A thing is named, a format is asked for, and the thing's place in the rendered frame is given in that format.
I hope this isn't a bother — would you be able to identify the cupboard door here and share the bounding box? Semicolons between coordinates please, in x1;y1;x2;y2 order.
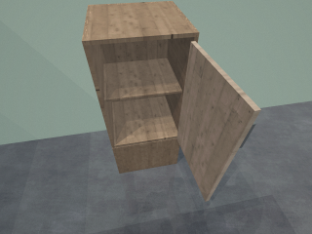
176;41;261;202

